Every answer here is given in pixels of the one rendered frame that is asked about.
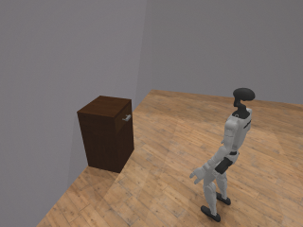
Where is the handle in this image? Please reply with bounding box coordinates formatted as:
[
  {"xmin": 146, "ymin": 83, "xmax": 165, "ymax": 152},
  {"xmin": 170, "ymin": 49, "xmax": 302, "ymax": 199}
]
[{"xmin": 122, "ymin": 114, "xmax": 132, "ymax": 122}]

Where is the left robot upper arm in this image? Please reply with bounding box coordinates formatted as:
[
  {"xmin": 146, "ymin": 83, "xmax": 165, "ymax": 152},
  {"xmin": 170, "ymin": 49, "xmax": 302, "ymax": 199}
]
[{"xmin": 222, "ymin": 117, "xmax": 239, "ymax": 156}]

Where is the drawer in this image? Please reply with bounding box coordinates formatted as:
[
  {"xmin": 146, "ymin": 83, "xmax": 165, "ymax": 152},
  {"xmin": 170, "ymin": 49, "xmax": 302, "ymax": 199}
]
[{"xmin": 115, "ymin": 103, "xmax": 132, "ymax": 133}]

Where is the robot left hand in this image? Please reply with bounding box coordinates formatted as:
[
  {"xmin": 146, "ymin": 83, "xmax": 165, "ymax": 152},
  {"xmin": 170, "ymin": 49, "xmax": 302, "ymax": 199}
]
[{"xmin": 189, "ymin": 167, "xmax": 206, "ymax": 184}]

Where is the robot right foot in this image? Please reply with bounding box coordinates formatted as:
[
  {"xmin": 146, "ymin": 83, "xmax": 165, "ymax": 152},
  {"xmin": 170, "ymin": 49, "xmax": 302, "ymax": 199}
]
[{"xmin": 216, "ymin": 192, "xmax": 231, "ymax": 205}]

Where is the right robot upper arm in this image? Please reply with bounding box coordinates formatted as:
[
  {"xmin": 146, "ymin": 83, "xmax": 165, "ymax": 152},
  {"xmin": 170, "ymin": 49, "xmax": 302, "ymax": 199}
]
[{"xmin": 246, "ymin": 108, "xmax": 253, "ymax": 131}]

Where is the cabinet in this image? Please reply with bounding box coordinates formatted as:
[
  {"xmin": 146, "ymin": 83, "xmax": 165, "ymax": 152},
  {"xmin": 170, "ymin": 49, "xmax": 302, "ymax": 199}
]
[{"xmin": 77, "ymin": 96, "xmax": 134, "ymax": 174}]

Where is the left robot forearm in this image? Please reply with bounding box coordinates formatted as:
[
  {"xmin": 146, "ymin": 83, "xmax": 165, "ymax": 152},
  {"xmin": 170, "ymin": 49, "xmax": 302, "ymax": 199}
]
[{"xmin": 202, "ymin": 147, "xmax": 227, "ymax": 173}]

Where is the humanoid robot head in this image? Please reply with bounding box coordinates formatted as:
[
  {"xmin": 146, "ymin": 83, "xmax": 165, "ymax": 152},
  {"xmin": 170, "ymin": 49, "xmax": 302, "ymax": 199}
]
[{"xmin": 232, "ymin": 88, "xmax": 256, "ymax": 119}]

